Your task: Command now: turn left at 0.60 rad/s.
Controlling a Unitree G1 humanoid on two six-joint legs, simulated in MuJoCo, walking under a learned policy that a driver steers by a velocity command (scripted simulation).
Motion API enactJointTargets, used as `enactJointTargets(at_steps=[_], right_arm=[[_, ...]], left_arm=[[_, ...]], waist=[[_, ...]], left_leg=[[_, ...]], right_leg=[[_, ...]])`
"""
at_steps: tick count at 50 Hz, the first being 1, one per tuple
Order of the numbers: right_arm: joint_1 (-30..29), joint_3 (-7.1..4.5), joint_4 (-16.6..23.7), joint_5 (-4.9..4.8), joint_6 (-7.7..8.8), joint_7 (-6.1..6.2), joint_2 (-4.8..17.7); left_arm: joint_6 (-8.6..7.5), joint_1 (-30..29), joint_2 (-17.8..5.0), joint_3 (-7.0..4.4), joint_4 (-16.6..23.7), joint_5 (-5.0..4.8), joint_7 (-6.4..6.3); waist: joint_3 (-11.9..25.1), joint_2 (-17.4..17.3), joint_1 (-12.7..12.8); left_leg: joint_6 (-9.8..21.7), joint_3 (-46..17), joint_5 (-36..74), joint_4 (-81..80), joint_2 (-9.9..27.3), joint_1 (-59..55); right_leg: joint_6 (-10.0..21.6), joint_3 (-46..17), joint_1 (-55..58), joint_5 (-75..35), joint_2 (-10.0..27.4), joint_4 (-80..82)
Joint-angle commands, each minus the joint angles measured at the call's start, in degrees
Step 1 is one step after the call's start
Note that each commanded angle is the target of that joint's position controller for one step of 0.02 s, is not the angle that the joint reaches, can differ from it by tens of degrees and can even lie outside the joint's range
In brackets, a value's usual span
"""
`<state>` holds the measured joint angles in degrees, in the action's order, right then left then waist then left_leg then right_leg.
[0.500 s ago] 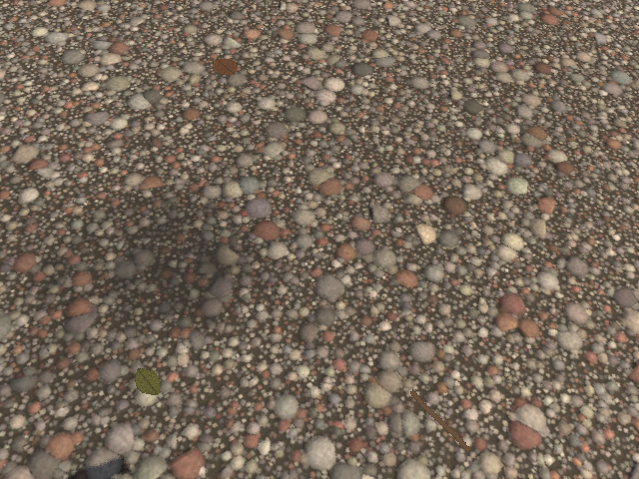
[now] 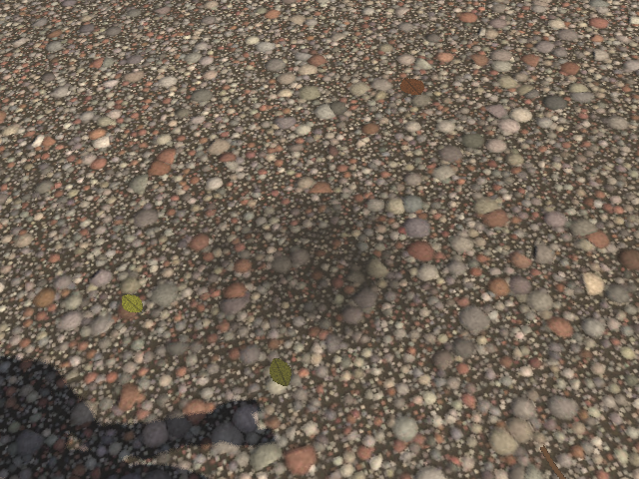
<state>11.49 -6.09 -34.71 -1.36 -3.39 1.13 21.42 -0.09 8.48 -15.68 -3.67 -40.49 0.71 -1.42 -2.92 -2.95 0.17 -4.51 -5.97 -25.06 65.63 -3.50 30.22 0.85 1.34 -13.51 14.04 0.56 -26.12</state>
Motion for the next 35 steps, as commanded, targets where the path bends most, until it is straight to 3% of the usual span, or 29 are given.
enactJointTargets(at_steps=[1, 3, 5, 8, 9, 11, 12, 13, 14, 15, 16, 18, 20, 24, 26, 29, 30, 31, 32, 33, 34, 35], right_arm=[[-3.4, -0.49, 5.6, -0.33, 0.64, -0.22, 2.5], [-4.5, 0.07, 6.4, 0.12, 0.70, -0.62, 1.7], [-5.0, 0.68, 6.8, 0.16, 0.76, -1.20, 1.0], [-4.4, 0.63, 7.0, -0.15, 1.01, -2.02, 1.8], [-4.4, 0.59, 6.9, 0.07, 1.15, -2.12, 1.8], [1.2, 0.26, 4.7, 0.63, 1.44, -2.05, 1.3], [5.1, -0.50, 3.3, 0.59, 1.50, -1.62, 3.0], [8.4, -1.46, 3.7, 0.87, 1.67, -0.74, 8.0], [7.1, -1.81, 4.9, 1.95, 2.53, -0.83, 12.0], [7.9, -0.81, 4.5, 2.09, 3.69, -1.25, 7.9], [5.8, 0.23, 3.4, 1.94, 4.35, -1.29, 5.5], [0.4, 0.96, 3.3, 0.96, 4.36, -0.94, 3.7], [-2.1, 2.01, 3.1, 1.81, 4.44, -0.32, 1.7], [-2.9, 2.08, 1.6, 2.14, 4.17, -0.05, 1.8], [-1.8, 1.95, 0.2, 2.02, 3.86, -0.29, 2.3], [-2.4, 2.39, -1.3, 1.53, 3.69, -0.74, 1.3], [-3.2, 2.69, -1.8, 1.16, 3.70, -0.79, 0.7], [-2.1, 2.75, -2.6, 0.86, 3.82, -0.86, 0.6], [-0.7, 2.84, -3.1, 1.68, 4.19, -0.95, 0.4], [2.2, 2.60, -3.4, 2.60, 4.66, -1.33, 1.0], [2.3, 2.88, -3.5, 2.33, 4.89, -1.44, 0.1], [0.3, 2.93, -3.4, 1.82, 5.04, -1.50, 0.3]], left_arm=[[0.11, -0.4, -9.5, -2.33, 3.9, 0.18, -0.98], [0.55, 0.2, -10.9, -2.88, 3.8, 0.04, -0.88], [0.72, 1.2, -12.4, -3.54, 3.6, -0.65, -0.39], [0.01, 1.1, -13.6, -3.89, 3.4, -1.75, 0.58], [-0.23, 0.8, -13.5, -3.76, 3.1, -1.95, 0.89], [-0.35, -0.7, -12.5, -3.24, 2.5, -3.02, 1.36], [-0.59, 1.1, -9.4, -2.16, 1.7, -2.71, 1.62], [-1.00, 1.3, -4.4, -0.19, 3.4, 0.19, 2.01], [-1.32, -1.7, -5.3, -0.28, 6.1, 0.70, 1.53], [-1.26, -3.0, -9.5, -1.49, 5.5, -0.49, 1.26], [-1.04, -2.4, -9.9, -1.75, 5.0, -1.20, 1.52], [-0.56, -1.2, -10.0, -1.95, 3.3, -0.64, 1.32], [-0.19, 1.2, -8.2, -1.54, 1.7, -0.58, 1.52], [0.32, -0.5, -5.5, -0.27, 1.9, -0.50, 1.34], [0.50, -1.7, -5.7, -0.17, 2.5, -0.59, 1.25], [0.48, -1.8, -6.0, -0.19, 2.7, -0.73, 1.15], [0.32, -1.1, -5.5, -0.08, 2.5, -0.48, 1.15], [0.04, 0.0, -5.5, 0.14, 2.3, 0.13, 1.13], [-0.13, 0.8, -7.4, -0.23, 2.2, 0.23, 0.81], [-0.20, 0.9, -10.6, -1.01, 2.4, -0.55, 0.43], [-0.22, 1.6, -10.5, -1.51, 1.5, -1.66, 0.63], [-0.56, 1.9, -8.5, -1.13, 1.8, -1.92, 0.98]], waist=[[4.6, 11.9, 1.9], [6.0, 12.3, 2.7], [7.0, 12.4, 3.7], [4.8, 13.8, 3.3], [3.5, 13.1, 2.8], [4.7, 11.1, -1.2], [7.3, 7.3, -2.6], [10.9, -7.3, -2.4], [9.2, -14.4, -2.4], [9.9, -7.9, -4.9], [8.0, -7.5, -3.0], [5.3, -4.7, -1.1], [6.2, -4.4, 1.0], [6.0, -4.6, 0.2], [5.6, -4.8, -0.7], [5.1, -4.0, -0.6], [4.9, -3.1, 0.5], [5.9, -1.4, 1.2], [6.7, 0.7, 0.4], [7.0, 4.7, -1.9], [6.1, 7.9, -1.3], [2.2, 7.2, 0.3]], left_leg=[[-2.0, 2.5, 1.6, -2.6, 3.2, 7.2], [-2.0, 3.7, 1.1, -8.6, 4.8, 4.6], [-0.9, 6.2, 1.5, -14.7, 5.8, 0.2], [2.0, 9.0, 1.4, -22.8, 5.5, -5.7], [3.1, 9.2, 2.4, -26.9, 5.0, -7.9], [5.5, 10.9, 10.5, -40.3, 2.5, -17.7], [6.9, 8.4, 15.5, -44.3, 2.8, -27.0], [10.2, -9.1, 34.0, -45.3, 16.0, -38.2], [22.4, -23.8, 40.2, -45.9, 27.4, -35.0], [24.6, -20.5, 42.2, -46.1, 26.2, -33.3], [22.1, -14.5, 41.6, -45.6, 22.7, -31.9], [17.5, -8.5, 40.3, -46.6, 18.0, -29.5], [16.7, -3.9, 47.2, -46.8, 15.6, -25.8], [16.3, -0.7, 47.1, -46.1, 13.8, -23.7], [17.0, -2.1, 47.5, -45.3, 14.8, -23.9], [17.1, -4.5, 44.7, -43.9, 15.5, -23.3], [16.0, -4.6, 41.7, -43.0, 14.7, -22.6], [14.3, -4.8, 31.4, -43.7, 13.3, -21.3], [12.6, -4.7, 19.1, -43.2, 11.1, -19.1], [11.7, -3.2, 6.7, -42.3, 7.5, -15.0], [10.6, -0.1, -3.4, -41.3, 4.4, -12.1], [10.1, 1.3, -8.5, -38.9, 3.4, -10.5]], right_leg=[[12.1, -8.9, 11.5, -23.1, 14.1, 7.6], [12.5, -7.5, 13.0, -24.2, 15.4, 7.2], [12.2, -6.3, 11.1, -11.6, 16.1, 9.7], [10.9, -5.8, 6.1, 4.3, 16.7, 12.5], [10.5, -5.4, 5.0, 1.7, 16.7, 11.4], [8.1, -2.2, 3.1, -9.0, 15.3, 4.1], [4.7, 1.3, -0.9, -9.4, 12.7, -3.4], [-1.2, 6.6, -12.8, 8.2, 7.4, -20.5], [-4.1, 4.1, -25.5, 24.2, 0.8, -31.6], [-4.6, -1.1, -25.2, 24.2, 3.0, -39.0], [-4.3, -2.2, -25.2, 20.5, 4.0, -39.8], [-4.5, -2.5, -24.2, 11.7, 5.0, -35.7], [-5.3, -2.0, -17.7, 4.6, 4.2, -33.2], [-5.6, -1.1, -10.3, 1.7, 3.2, -19.7], [-5.1, -1.0, -8.6, 2.8, 2.9, -15.7], [-3.8, -1.0, -5.4, 2.2, 2.5, -9.0], [-3.0, -0.8, -2.5, -1.9, 2.4, -3.7], [-2.1, -0.8, 2.3, -10.1, 2.2, 1.6], [-1.3, -2.8, 6.8, -15.7, 3.8, 0.5], [0.5, -3.2, 10.0, -14.7, 5.0, -3.9], [3.4, -4.4, 8.1, 0.6, 4.7, -3.6], [5.1, -6.9, 3.5, 12.5, 5.0, -0.5]])
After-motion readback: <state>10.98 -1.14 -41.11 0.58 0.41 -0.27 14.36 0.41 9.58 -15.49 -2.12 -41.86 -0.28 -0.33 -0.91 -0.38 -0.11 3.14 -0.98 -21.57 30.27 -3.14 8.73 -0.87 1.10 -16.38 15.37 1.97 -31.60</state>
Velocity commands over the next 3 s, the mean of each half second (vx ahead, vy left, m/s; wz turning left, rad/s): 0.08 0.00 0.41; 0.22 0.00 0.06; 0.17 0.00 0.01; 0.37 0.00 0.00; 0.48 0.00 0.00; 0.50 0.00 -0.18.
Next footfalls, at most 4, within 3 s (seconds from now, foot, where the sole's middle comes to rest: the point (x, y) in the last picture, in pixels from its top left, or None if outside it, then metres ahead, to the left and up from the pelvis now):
0.26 left None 0.03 0.16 -0.78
0.64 right None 0.15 -0.05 -0.78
1.18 right None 0.43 0.03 -0.78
1.62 left None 0.31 0.22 -0.78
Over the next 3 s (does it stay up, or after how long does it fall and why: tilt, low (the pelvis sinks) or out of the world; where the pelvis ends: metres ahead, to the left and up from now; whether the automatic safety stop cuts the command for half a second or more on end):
stays up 0.95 0.19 0.00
